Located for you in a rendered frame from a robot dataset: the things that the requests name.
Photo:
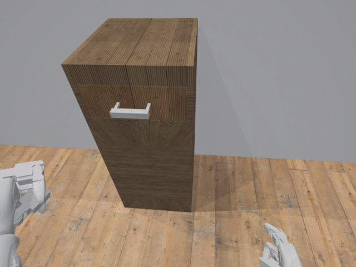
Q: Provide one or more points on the drawer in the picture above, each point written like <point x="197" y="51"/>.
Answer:
<point x="167" y="102"/>

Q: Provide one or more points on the robot left forearm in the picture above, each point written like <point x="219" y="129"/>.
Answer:
<point x="8" y="256"/>

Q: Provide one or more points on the robot right hand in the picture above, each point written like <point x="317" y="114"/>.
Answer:
<point x="285" y="255"/>

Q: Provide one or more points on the robot left hand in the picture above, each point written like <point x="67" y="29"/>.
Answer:
<point x="28" y="180"/>

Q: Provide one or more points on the cabinet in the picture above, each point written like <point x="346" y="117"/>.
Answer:
<point x="151" y="162"/>

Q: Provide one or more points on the handle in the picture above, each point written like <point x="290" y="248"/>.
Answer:
<point x="117" y="112"/>

